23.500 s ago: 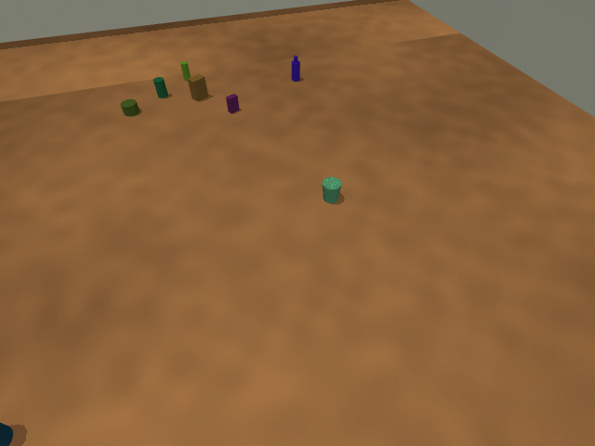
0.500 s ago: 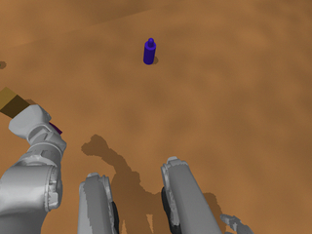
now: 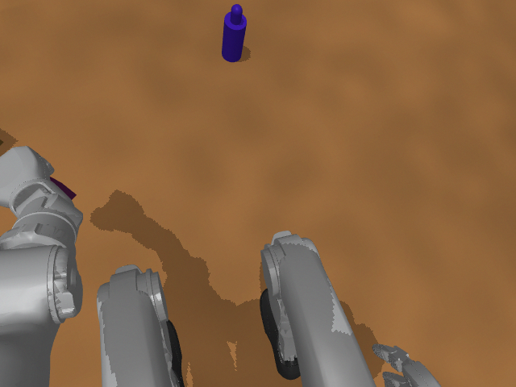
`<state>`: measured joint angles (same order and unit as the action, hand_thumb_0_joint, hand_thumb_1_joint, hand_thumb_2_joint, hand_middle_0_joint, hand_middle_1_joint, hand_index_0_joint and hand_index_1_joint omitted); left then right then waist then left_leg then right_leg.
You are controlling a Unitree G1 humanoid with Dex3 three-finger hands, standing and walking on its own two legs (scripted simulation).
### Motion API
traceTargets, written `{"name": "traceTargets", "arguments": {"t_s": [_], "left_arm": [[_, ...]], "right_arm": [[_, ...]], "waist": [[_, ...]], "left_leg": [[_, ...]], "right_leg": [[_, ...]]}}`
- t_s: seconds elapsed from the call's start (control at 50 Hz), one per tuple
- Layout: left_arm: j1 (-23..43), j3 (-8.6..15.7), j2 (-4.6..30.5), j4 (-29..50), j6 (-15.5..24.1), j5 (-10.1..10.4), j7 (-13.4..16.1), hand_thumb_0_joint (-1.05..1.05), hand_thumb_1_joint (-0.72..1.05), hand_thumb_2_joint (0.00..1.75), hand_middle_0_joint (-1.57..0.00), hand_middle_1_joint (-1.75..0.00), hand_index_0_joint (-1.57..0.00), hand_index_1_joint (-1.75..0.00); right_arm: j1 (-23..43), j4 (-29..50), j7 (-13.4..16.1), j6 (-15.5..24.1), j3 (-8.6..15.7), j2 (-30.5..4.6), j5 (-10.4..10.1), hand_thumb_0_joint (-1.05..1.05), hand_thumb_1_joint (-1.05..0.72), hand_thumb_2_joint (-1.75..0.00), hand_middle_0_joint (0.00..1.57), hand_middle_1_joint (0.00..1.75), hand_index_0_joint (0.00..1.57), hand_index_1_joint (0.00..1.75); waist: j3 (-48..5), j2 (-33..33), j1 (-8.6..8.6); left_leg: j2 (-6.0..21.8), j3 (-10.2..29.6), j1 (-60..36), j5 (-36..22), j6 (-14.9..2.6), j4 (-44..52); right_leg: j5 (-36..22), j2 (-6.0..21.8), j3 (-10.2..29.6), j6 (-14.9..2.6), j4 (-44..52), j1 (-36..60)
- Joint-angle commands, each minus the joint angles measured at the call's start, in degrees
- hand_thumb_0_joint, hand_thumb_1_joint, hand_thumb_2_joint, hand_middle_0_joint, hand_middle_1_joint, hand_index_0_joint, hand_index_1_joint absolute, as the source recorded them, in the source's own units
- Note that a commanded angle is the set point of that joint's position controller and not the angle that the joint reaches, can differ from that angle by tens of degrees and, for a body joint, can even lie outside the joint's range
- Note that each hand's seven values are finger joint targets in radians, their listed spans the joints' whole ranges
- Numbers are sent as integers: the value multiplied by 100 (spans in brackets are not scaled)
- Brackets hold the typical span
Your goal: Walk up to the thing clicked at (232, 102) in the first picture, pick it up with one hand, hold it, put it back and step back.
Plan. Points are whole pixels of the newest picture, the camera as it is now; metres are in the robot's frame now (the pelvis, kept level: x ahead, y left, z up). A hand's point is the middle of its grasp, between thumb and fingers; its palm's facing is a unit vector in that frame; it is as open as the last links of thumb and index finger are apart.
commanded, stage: crouch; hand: left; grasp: from above
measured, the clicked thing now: (44, 196) +0.47 +0.28 -0.19
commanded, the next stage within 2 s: lower in 0.52 s
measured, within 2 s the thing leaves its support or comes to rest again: rests again in 1.72 s
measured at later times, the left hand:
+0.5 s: hand (51, 196) +0.47 +0.27 -0.19, palm faces -0.31 -0.27 -0.91, open 6.8 cm
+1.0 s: hand (66, 202) +0.47 +0.27 -0.25, palm faces -0.33 -0.28 -0.90, open 6.8 cm
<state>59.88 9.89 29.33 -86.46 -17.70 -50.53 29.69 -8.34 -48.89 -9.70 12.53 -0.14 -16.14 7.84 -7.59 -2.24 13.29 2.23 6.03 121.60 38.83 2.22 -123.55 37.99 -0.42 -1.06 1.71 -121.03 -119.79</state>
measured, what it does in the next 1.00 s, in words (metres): lowers itself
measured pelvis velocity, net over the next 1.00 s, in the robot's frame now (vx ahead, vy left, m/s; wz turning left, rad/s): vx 0.00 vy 0.00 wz -0.04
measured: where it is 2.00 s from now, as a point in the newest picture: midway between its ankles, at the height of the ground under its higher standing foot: (229, 365)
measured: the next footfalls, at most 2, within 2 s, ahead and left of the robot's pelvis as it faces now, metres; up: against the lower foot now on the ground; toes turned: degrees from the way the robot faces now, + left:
none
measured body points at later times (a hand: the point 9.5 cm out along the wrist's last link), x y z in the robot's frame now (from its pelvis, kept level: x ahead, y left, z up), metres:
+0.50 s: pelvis -0.01 +0.01 -0.05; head +0.23 +0.03 +0.33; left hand +0.49 +0.28 -0.14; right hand +0.00 -0.26 -0.17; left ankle +0.08 +0.14 -0.37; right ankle +0.09 -0.13 -0.37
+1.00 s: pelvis +0.00 +0.00 -0.08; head +0.25 +0.04 +0.29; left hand +0.49 +0.28 -0.20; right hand -0.01 -0.26 -0.18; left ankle +0.08 +0.14 -0.37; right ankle +0.09 -0.13 -0.37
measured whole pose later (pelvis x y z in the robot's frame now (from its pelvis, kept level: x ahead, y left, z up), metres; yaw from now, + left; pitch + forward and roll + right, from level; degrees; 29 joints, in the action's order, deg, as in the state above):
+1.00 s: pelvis +0.00 +0.00 -0.08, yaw -2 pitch +34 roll -6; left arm 66.0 14.6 38.7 -96.8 -11.1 -55.2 31.7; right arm -10.3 -49.3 -15.5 15.2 -4.1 -18.4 11.0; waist 0.3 -0.4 16.7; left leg 1.1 8.8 134.0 39.1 2.4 -138.7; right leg 37.7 -1.3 -1.9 2.9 -134.6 -131.3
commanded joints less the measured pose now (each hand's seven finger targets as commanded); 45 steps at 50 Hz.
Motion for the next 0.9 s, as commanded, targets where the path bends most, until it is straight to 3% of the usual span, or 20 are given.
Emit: {"name": "traceTargets", "arguments": {"t_s": [0.0, 0.02, 0.18, 0.26, 0.34, 0.5, 0.58, 0.68, 0.7, 0.78, 0.88], "left_arm": [[2259, 16, 1539, 682, 47, -114, 125, 0, 68, 30, -111, -35, -113, -32], [2167, -20, 1416, 454, 64, -100, 109, 0, 69, 33, -112, -35, -114, -33], [2418, 126, 1721, 292, 212, -268, 173, 0, 75, 31, -116, -35, -118, -33], [2527, 85, 1677, 124, 214, -287, 176, 0, 75, 30, -118, -33, -119, -31], [2659, 153, 1799, 204, 259, -341, 200, 0, 74, 36, -119, -32, -119, -32], [2711, 220, 1928, 38, 290, -364, 240, 0, 75, 39, -120, -35, -120, -34], [2634, 319, 2090, -8, 294, -320, 263, 0, 75, 38, -121, -33, -121, -33], [2509, 162, 1969, -247, 335, -416, 124, 0, 67, 34, -118, -28, -117, -29], [2480, 213, 2057, -206, 381, -405, 131, 0, 68, 35, -118, -29, -117, -30], [2395, 181, 2109, -361, 527, -441, 126, 0, 67, 32, -117, -28, -117, -29], [2601, 280, 2240, -300, 642, -531, 345, 0, 68, 34, -118, -30, -118, -31]], "right_arm": [[-1222, -12, -64, 145, 316, -1129, 3, 0, -90, -90, 20, 30, 20, 30], [-1226, -10, -80, 143, 289, -1141, 2, 0, -90, -90, 20, 30, 20, 30], [-1316, -90, -177, 186, 256, -1235, 23, 0, -90, -90, 20, 30, 20, 30], [-1362, -152, -214, 200, 244, -1270, 47, 0, -91, -90, 20, 30, 20, 30], [-1480, -202, -254, 214, 219, -1349, 52, 0, -91, -90, 20, 30, 20, 30], [-1618, -253, -366, 250, 152, -1445, 113, 0, -91, -90, 20, 30, 20, 30], [-1580, -241, -409, 247, 136, -1443, 113, 0, -91, -91, 20, 30, 20, 30], [-1646, -225, -461, 257, 101, -1486, 138, 0, -91, -91, 20, 30, 20, 30], [-1633, -223, -458, 265, 109, -1515, 132, 0, -91, -91, 20, 30, 20, 30], [-1608, -193, -499, 293, 11, -1527, 181, 0, -91, -90, 20, 30, 20, 30], [-1629, -178, -558, 308, -55, -1550, 260, 0, -92, -91, 20, 30, 20, 30]], "waist": [[-3894, -962, 147], [-3744, -876, 145], [-3732, -1169, 141], [-3563, -1177, 278], [-3720, -1395, 234], [-3562, -1272, 363], [-3635, -1258, 246], [-3285, -1091, 441], [-3254, -1130, 368], [-3052, -1046, 424], [-3250, -1273, 478]], "left_leg": [[-117, -623, -2265, -966, -346, 927], [-116, -600, -2074, -904, -335, 926], [-131, -530, -2005, -711, -289, 775], [-134, -480, -1975, -568, -282, 691], [-143, -476, -2089, -783, -260, 550], [-160, -511, -1753, -902, -319, 282], [-180, -556, -1646, -876, -329, 240], [-171, -513, -1463, -923, -351, 50], [-175, -503, -1403, -868, -345, 61], [-186, -476, -1200, -784, -354, -43], [-175, -469, -1402, -914, -323, -195]], "right_leg": [[-1121, -143, -366, -248, 1362, 2246], [-1048, -147, -402, -253, 1304, 2183], [-786, -154, -524, -312, 902, 1657], [-655, -159, -578, -321, 781, 1334], [-876, -131, -582, -338, 597, 1261], [-1033, -148, -598, -296, 468, 1211], [-971, -166, -600, -294, 459, 1369], [-1057, -193, -631, -288, 355, 1242], [-986, -192, -633, -293, 342, 1174], [-879, -193, -677, -291, 263, 1156], [-1075, -205, -730, -285, 133, 1183]]}}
